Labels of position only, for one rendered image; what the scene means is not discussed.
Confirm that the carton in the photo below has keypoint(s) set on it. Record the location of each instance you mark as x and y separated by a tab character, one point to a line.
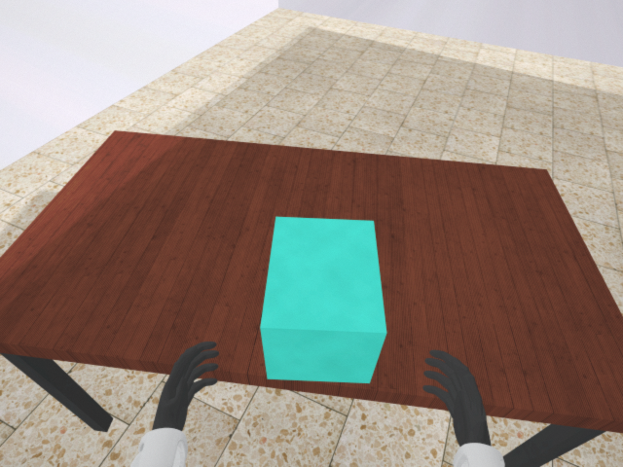
323	316

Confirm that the robot left forearm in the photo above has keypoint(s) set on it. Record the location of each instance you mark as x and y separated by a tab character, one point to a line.
163	447

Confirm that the left robot hand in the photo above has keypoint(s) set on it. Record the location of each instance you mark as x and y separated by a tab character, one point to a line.
180	387

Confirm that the table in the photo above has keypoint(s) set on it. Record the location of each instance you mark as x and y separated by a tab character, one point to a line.
160	242

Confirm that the robot right forearm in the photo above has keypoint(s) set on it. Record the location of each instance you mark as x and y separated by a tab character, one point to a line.
478	455

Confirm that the right robot hand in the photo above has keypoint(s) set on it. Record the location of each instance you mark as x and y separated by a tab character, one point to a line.
463	398

